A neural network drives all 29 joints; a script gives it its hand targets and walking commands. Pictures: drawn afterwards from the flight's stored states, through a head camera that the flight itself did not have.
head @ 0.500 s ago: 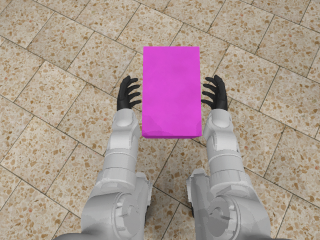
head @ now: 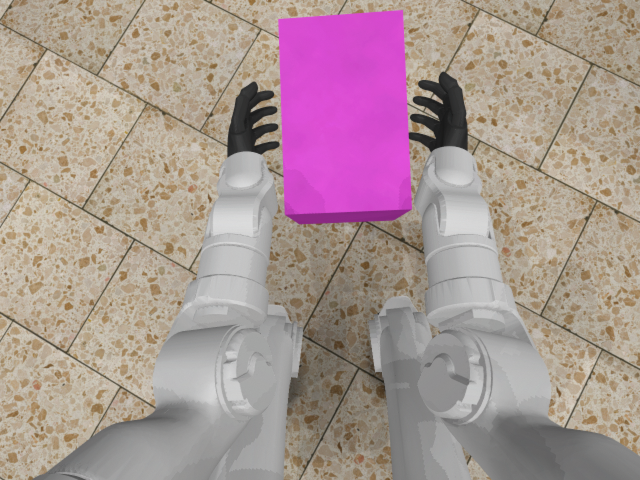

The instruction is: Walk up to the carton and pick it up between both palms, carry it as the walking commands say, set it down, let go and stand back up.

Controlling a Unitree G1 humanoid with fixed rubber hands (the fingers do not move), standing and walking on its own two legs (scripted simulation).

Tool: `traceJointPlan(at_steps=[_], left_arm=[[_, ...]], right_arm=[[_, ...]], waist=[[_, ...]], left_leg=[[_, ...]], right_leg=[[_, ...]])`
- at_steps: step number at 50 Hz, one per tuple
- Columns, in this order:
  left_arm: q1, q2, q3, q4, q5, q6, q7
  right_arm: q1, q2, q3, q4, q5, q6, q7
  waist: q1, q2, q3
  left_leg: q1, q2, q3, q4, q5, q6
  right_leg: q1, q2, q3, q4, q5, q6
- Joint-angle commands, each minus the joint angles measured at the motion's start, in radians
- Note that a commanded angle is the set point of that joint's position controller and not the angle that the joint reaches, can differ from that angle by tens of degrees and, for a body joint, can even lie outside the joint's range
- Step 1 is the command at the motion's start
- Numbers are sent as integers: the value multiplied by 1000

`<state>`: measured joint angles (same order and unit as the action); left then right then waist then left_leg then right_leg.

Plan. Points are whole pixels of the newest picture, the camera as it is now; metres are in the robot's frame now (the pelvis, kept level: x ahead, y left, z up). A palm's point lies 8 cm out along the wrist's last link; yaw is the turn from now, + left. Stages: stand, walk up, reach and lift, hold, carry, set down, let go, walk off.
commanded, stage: set down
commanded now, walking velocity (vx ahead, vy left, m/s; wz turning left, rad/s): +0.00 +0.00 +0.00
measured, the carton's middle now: (343, 133) +0.54 -0.03 -0.18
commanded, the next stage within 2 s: none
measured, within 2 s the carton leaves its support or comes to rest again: neither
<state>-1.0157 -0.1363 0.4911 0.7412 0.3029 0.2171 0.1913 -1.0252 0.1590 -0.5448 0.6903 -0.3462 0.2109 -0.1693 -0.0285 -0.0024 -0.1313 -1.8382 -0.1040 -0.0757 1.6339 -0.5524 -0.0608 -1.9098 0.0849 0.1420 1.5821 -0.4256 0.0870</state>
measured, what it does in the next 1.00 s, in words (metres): lowers itself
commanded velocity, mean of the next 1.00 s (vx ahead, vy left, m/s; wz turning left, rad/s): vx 0.00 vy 0.00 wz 0.00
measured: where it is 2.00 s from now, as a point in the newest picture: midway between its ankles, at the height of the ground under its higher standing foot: (334, 383)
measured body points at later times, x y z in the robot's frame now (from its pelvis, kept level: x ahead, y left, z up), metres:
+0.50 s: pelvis -0.01 +0.00 -0.06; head +0.31 -0.01 +0.25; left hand +0.51 +0.10 -0.18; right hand +0.51 -0.14 -0.17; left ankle +0.08 +0.13 -0.50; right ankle +0.11 -0.14 -0.50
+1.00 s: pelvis -0.01 +0.00 -0.11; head +0.35 +0.00 +0.16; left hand +0.54 +0.10 -0.27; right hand +0.53 -0.14 -0.26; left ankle +0.08 +0.13 -0.50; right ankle +0.11 -0.14 -0.50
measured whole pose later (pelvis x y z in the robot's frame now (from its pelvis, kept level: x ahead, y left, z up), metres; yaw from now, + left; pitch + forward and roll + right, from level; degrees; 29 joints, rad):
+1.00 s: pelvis -0.01 +0.00 -0.11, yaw +1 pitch +46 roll +1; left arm -1.35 0.02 0.41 0.83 0.23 0.26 0.17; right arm -1.35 -0.01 -0.54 0.78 -0.26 0.23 -0.13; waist -0.04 0.00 0.14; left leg -2.20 -0.16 -0.08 2.00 -0.61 -0.09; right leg -2.26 0.10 0.14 1.94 -0.48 0.12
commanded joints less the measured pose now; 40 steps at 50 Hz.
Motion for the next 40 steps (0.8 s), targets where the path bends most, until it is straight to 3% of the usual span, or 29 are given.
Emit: traceJointPlan(at_steps=[1,11,40], left_arm=[[-631,-831,-449,76,-94,-26,-289],[-723,-795,-466,49,-115,-20,-298],[-916,-711,-484,72,-167,-11,-301]], right_arm=[[-515,855,457,161,73,14,240],[-584,845,458,164,92,26,246],[-783,716,437,200,153,28,287]], waist=[[3,-20,-838],[10,-15,-877],[-20,22,-832]], left_leg=[[268,-115,130,-144,177,13],[207,-117,150,-66,191,9],[109,-112,163,125,205,2]], right_leg=[[604,119,-194,-62,186,-23],[548,118,-210,21,202,-17],[384,92,-258,245,206,-25]])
